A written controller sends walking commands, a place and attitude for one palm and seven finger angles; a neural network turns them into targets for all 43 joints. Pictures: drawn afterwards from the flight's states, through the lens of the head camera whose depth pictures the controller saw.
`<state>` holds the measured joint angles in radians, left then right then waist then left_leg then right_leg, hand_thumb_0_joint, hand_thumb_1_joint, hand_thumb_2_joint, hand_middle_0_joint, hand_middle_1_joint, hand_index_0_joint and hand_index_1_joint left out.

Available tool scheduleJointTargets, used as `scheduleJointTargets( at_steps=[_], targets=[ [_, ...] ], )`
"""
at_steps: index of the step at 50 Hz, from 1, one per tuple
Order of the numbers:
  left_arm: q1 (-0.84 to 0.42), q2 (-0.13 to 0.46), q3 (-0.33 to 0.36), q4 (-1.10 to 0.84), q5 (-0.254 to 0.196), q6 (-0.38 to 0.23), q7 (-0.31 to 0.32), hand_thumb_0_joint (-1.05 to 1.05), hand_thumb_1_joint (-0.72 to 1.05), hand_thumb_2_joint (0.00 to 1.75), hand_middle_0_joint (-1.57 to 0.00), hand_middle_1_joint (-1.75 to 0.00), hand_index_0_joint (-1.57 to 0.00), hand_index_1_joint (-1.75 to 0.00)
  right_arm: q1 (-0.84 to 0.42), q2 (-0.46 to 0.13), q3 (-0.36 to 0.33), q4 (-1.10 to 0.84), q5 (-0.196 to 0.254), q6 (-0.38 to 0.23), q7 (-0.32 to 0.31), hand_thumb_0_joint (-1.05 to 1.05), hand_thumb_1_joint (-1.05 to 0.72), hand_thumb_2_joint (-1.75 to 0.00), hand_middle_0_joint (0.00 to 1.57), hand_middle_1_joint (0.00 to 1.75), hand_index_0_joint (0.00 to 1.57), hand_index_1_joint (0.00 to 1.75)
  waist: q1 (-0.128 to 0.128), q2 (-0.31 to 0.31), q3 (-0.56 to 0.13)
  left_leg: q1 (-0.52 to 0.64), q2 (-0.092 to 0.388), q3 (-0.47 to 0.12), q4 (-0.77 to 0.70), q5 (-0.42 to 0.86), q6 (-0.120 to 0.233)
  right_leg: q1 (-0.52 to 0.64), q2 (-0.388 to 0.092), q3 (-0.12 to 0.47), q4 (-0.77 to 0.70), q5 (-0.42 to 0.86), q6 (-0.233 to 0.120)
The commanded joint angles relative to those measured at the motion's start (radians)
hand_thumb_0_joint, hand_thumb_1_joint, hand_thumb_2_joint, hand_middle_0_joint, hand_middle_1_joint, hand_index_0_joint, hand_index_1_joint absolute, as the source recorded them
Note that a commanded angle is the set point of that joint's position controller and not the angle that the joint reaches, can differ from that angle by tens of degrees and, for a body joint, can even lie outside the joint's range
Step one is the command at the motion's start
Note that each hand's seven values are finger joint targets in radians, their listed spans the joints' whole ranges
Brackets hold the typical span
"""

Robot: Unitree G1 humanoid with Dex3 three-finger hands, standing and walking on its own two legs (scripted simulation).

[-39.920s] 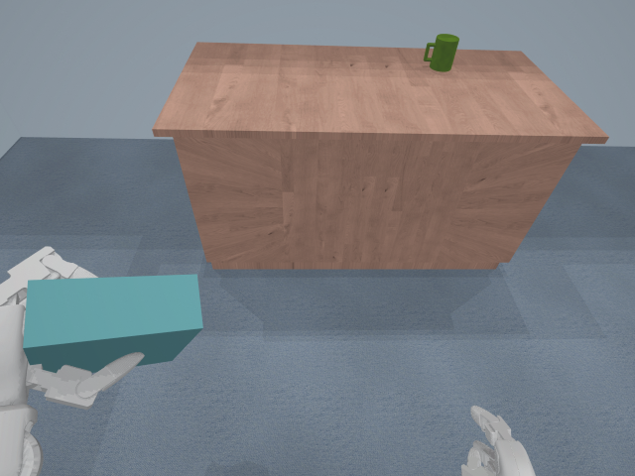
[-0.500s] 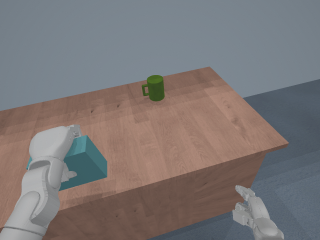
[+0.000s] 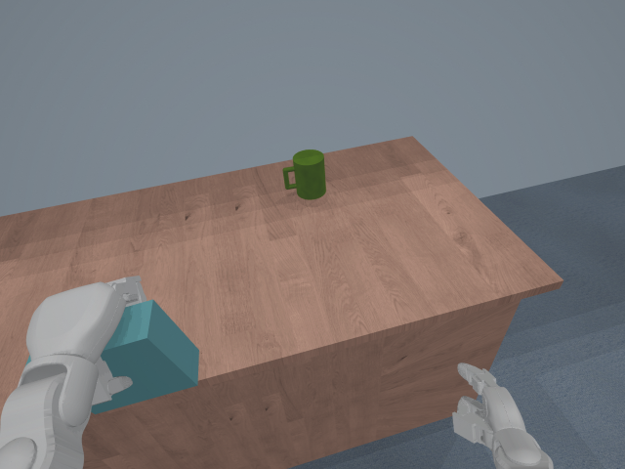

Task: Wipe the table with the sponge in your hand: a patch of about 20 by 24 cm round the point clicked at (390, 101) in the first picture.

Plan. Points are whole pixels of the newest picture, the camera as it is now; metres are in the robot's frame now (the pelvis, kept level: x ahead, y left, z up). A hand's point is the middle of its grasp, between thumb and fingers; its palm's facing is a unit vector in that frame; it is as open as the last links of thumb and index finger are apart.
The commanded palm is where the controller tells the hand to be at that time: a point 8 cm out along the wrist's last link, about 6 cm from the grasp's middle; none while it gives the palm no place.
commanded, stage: bring the sponge back beside the body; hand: left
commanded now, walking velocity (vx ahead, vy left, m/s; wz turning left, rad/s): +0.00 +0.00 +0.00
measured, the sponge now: (132, 367) +0.19 +0.28 +0.06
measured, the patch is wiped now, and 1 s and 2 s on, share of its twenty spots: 1.00 1.00 1.00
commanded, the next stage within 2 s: step back with the hand held close in 0.36 s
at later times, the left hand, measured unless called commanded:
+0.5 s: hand (113, 340) +0.20 +0.29 +0.11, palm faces +0.08 -0.13 -0.99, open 9.4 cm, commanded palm +0.16 +0.28 +0.18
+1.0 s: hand (126, 308) +0.22 +0.27 +0.14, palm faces +0.27 -0.84 -0.48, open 9.4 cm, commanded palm +0.17 +0.31 +0.18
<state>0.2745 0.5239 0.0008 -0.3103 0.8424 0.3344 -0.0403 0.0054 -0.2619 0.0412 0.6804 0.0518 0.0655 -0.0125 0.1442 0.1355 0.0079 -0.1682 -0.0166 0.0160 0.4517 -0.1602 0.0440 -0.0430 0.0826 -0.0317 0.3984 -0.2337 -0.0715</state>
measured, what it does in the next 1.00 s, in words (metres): stands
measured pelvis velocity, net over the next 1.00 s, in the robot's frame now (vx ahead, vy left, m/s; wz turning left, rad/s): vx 0.01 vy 0.03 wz -0.03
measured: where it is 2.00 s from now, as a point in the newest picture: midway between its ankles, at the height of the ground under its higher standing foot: outside the picture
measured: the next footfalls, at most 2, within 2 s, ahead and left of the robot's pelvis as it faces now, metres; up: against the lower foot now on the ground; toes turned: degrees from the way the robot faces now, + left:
left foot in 1.36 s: +0.03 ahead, +0.14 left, +0.00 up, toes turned -2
right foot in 1.66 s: -0.07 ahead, -0.11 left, +0.00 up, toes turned +1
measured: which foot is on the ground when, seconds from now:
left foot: down 0.00-1.00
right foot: down 0.00-1.00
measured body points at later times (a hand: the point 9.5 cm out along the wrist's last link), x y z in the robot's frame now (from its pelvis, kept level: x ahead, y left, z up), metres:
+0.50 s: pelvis +0.00 +0.00 +0.00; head -0.04 -0.04 +0.45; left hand +0.19 +0.29 +0.16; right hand +0.26 -0.19 -0.07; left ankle +0.06 +0.09 -0.74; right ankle +0.00 -0.08 -0.74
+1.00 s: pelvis +0.01 +0.03 -0.01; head +0.03 +0.03 +0.44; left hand +0.20 +0.31 +0.17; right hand +0.15 -0.22 -0.10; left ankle +0.06 +0.09 -0.74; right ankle +0.00 -0.08 -0.74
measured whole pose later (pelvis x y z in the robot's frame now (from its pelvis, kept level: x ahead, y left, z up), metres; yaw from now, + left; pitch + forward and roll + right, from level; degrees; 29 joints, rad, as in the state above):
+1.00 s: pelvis +0.01 +0.03 -0.01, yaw -2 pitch +2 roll -1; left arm 0.55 0.43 0.35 -0.51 -0.08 -0.10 0.09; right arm 0.24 -0.24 0.01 0.60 0.02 -0.02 -0.06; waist 0.01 0.02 0.01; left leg -0.36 -0.07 0.01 0.51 -0.18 0.09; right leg -0.27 0.05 0.00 0.51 -0.27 -0.02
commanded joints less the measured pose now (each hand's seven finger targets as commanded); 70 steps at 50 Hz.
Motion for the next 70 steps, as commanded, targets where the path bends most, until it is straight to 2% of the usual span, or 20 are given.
scheduleJointTargets(
  at_steps=[1, 10, 24, 25, 26, 27, 28, 29, 31, 34, 41, 46, 53, 57, 61, 63, 65, 67, 69, 70],
  targets=[
    [-0.187, 0.218, 0.155, -0.211, 0.027, -0.012, 0.051, 0.0, 0.1, 1.3, -1.2, -1.6, -1.2, -1.6, -0.259, -0.091, -0.033, -0.194, -0.004, -0.066, -0.007, 0.0, -0.9, -0.9, 0.2, 0.3, 0.2, 0.3, -0.008, -0.051, -0.089, 0.09, -0.012, -0.107, -0.049, 0.021, 0.018, -0.127, -0.022, 0.167, -0.117, -0.018, -0.018],
    [-0.266, 0.233, 0.154, -0.232, 0.043, -0.03, 0.06, 0.0, 0.1, 1.3, -1.2, -1.6, -1.2, -1.6, -0.257, -0.088, -0.032, -0.193, -0.006, -0.083, -0.024, 0.0, -0.9, -0.9, 0.2, 0.3, 0.2, 0.3, -0.005, 0.006, -0.117, 0.105, -0.014, -0.107, -0.058, 0.006, 0.018, -0.107, -0.021, 0.172, -0.115, -0.034, -0.022],
    [-0.162, 0.163, 0.116, -0.087, 0.036, 0.017, 0.051, 0.0, 0.1, 1.3, -1.2, -1.6, -1.2, -1.6, -0.244, -0.102, -0.033, -0.184, -0.007, -0.068, -0.014, 0.0, -0.9, -0.9, 0.2, 0.3, 0.2, 0.3, -0.019, -0.062, -0.061, 0.077, -0.01, -0.096, -0.054, 0.038, 0.012, -0.136, -0.014, 0.161, -0.113, 0.009, -0.019],
    [-0.291, 0.029, 0.325, -0.323, -0.84, -0.203, 0.076, 0.0, 0.1, 1.3, -1.2, -1.6, -1.2, -1.6, -0.077, -0.073, -0.032, -0.378, -0.005, -0.062, -0.021, 0.0, -0.9, -0.9, 0.2, 0.3, 0.2, 0.3, -0.124, -0.212, 0.099, 0.021, 0.026, -0.116, 0.041, -0.151, 0.031, -0.332, -0.085, 0.238, -0.198, 0.028, 0.009],
    [-0.099, 0.104, 0.362, -0.126, -0.858, -0.281, 0.091, 0.0, 0.1, 1.3, -1.2, -1.6, -1.2, -1.6, -0.009, -0.068, -0.005, -0.298, -0.023, -0.077, -0.021, 0.0, -0.9, -0.9, 0.2, 0.3, 0.2, 0.3, -0.108, -0.283, 0.047, 0.032, 0.006, -0.113, 0.106, -0.178, 0.023, -0.364, -0.132, 0.239, -0.214, -0.032, -0.005],
    [-0.059, 0.05, 0.301, -0.11, -0.856, -0.314, 0.087, 0.0, 0.1, 1.3, -1.2, -1.6, -1.2, -1.6, -0.018, -0.052, -0.009, -0.29, -0.024, -0.077, -0.013, 0.0, -0.9, -0.9, 0.2, 0.3, 0.2, 0.3, -0.109, -0.282, 0.035, 0.026, -0.004, -0.109, 0.127, -0.17, 0.016, -0.373, -0.154, 0.237, -0.205, -0.039, -0.01],
    [-0.083, 0.084, 0.377, -0.22, -0.892, -0.361, 0.1, 0.0, 0.1, 1.3, -1.2, -1.6, -1.2, -1.6, 0.045, -0.067, -0.024, -0.289, -0.018, -0.072, -0.022, 0.0, -0.9, -0.9, 0.2, 0.3, 0.2, 0.3, -0.11, -0.313, -0.016, 0.029, 0.014, -0.114, 0.172, -0.149, 0.013, -0.359, -0.202, 0.246, -0.203, -0.013, -0.001],
    [-0.115, 0.13, 0.422, -0.337, -0.906, -0.408, 0.113, 0.0, 0.1, 1.3, -1.2, -1.6, -1.2, -1.6, 0.067, -0.076, -0.027, -0.285, -0.021, -0.086, -0.03, 0.0, -0.9, -0.9, 0.2, 0.3, 0.2, 0.3, -0.118, -0.237, -0.072, 0.054, 0.029, -0.123, 0.164, -0.111, 0.012, -0.332, -0.226, 0.245, -0.154, 0.052, -0.013],
    [-0.048, 0.1, 0.42, -0.428, -0.927, -0.452, 0.129, 0.0, 0.1, 1.3, -1.2, -1.6, -1.2, -1.6, 0.068, -0.098, -0.031, -0.292, -0.027, -0.102, -0.046, 0.0, -0.9, -0.9, 0.2, 0.3, 0.2, 0.3, -0.117, -0.052, -0.172, 0.048, 0.062, -0.148, 0.096, 0.027, 0.018, -0.236, -0.218, 0.179, -0.012, 0.203, -0.014],
    [0.06, 0.13, 0.483, -0.522, -0.936, -0.479, 0.149, 0.0, 0.1, 1.3, -1.2, -1.6, -1.2, -1.6, 0.079, -0.126, -0.046, -0.302, -0.033, -0.113, -0.05, 0.0, -0.9, -0.9, 0.2, 0.3, 0.2, 0.3, -0.099, 0.159, -0.159, -0.06, 0.117, -0.23, 0.003, 0.031, 0.041, -0.188, -0.149, 0.129, 0.074, 0.135, 0.026],
    [0.272, 0.053, 0.487, -0.42, -0.94, -0.5, 0.149, 0.0, 0.1, 1.3, -1.2, -1.6, -1.2, -1.6, 0.118, -0.112, -0.069, -0.282, -0.029, -0.112, -0.054, 0.0, -0.9, -0.9, 0.2, 0.3, 0.2, 0.3, -0.12, -0.088, -0.223, -0.075, 0.131, -0.255, 0.022, 0.188, 0.021, -0.16, -0.114, 0.096, 0.084, 0.189, 0.034],
    [0.278, 0.036, 0.459, -0.412, -0.934, -0.505, 0.149, 0.0, 0.1, 1.3, -1.2, -1.6, -1.2, -1.6, 0.12, -0.123, -0.078, -0.265, -0.033, -0.136, -0.058, 0.0, -0.9, -0.9, 0.2, 0.3, 0.2, 0.3, -0.116, -0.048, -0.224, 0.014, 0.171, -0.292, -0.052, 0.328, 0.022, -0.234, -0.068, 0.076, 0.1, 0.013, 0.056],
    [0.18, 0.045, 0.455, -0.434, -0.904, -0.507, 0.156, 0.0, 0.1, 1.3, -1.2, -1.6, -1.2, -1.6, 0.103, -0.132, -0.074, -0.249, -0.044, -0.159, -0.056, 0.0, -0.9, -0.9, 0.2, 0.3, 0.2, 0.3, -0.112, -0.015, -0.155, -0.201, 0.183, -0.315, -0.138, -0.058, 0.04, -0.111, -0.058, 0.094, 0.101, 0.001, 0.055],
    [0.167, 0.035, 0.457, -0.388, -0.906, -0.51, 0.156, 0.0, 0.1, 1.3, -1.2, -1.6, -1.2, -1.6, 0.11, -0.117, -0.078, -0.253, -0.034, -0.146, -0.055, 0.0, -0.9, -0.9, 0.2, 0.3, 0.2, 0.3, -0.13, -0.135, -0.135, -0.281, 0.11, -0.239, -0.017, -0.292, 0.028, -0.13, -0.154, 0.165, 0.036, 0.112, 0.013],
    [0.107, 0.017, 0.409, -0.382, -0.922, -0.525, 0.167, 0.0, 0.1, 1.3, -1.2, -1.6, -1.2, -1.6, 0.129, -0.096, -0.085, -0.236, -0.025, -0.133, -0.049, 0.0, -0.9, -0.9, 0.2, 0.3, 0.2, 0.3, -0.167, -0.232, -0.133, -0.118, 0.028, -0.13, 0.377, -0.192, -0.034, -0.386, -0.368, 0.304, -0.091, 0.208, -0.095],
    [0.088, 0.024, 0.41, -0.372, -0.921, -0.528, 0.167, 0.0, 0.1, 1.3, -1.2, -1.6, -1.2, -1.6, 0.124, -0.087, -0.082, -0.251, -0.019, -0.131, -0.048, 0.0, -0.9, -0.9, 0.2, 0.3, 0.2, 0.3, -0.174, -0.234, -0.131, -0.144, 0.041, -0.119, 0.432, -0.201, -0.035, -0.378, -0.392, 0.277, -0.047, 0.318, -0.095],
    [0.062, 0.032, 0.406, -0.392, -0.92, -0.528, 0.165, 0.0, 0.1, 1.3, -1.2, -1.6, -1.2, -1.6, 0.115, -0.09, -0.075, -0.255, -0.022, -0.127, -0.051, 0.0, -0.9, -0.9, 0.2, 0.3, 0.2, 0.3, -0.18, -0.16, -0.08, -0.163, 0.074, -0.133, 0.294, -0.175, -0.027, -0.375, -0.367, 0.238, 0.022, 0.349, -0.065],
    [0.088, 0.051, 0.437, -0.415, -0.917, -0.534, 0.17, 0.0, 0.1, 1.3, -1.2, -1.6, -1.2, -1.6, 0.094, -0.106, -0.073, -0.273, -0.029, -0.132, -0.059, 0.0, -0.9, -0.9, 0.2, 0.3, 0.2, 0.3, -0.16, -0.062, -0.06, -0.206, 0.118, -0.199, 0.072, -0.052, 0.005, -0.348, -0.239, 0.153, 0.132, 0.259, 0.006],
    [0.097, 0.084, 0.478, -0.508, -0.91, -0.538, 0.177, 0.0, 0.1, 1.3, -1.2, -1.6, -1.2, -1.6, 0.086, -0.129, -0.087, -0.288, -0.035, -0.142, -0.062, 0.0, -0.9, -0.9, 0.2, 0.3, 0.2, 0.3, -0.138, 0.124, -0.115, -0.173, 0.235, -0.334, -0.055, 0.163, 0.058, -0.329, -0.096, 0.07, 0.28, 0.099, 0.067],
    [0.149, 0.075, 0.485, -0.505, -0.909, -0.537, 0.172, 0.0, 0.1, 1.3, -1.2, -1.6, -1.2, -1.6, 0.11, -0.081, -0.077, -0.283, -0.049, -0.152, -0.055, 0.0, -0.9, -0.9, 0.2, 0.3, 0.2, 0.3, -0.133, 0.12, -0.179, -0.066, 0.251, -0.357, -0.056, 0.361, 0.073, -0.398, -0.065, 0.072, 0.358, -0.094, 0.071]
  ],
)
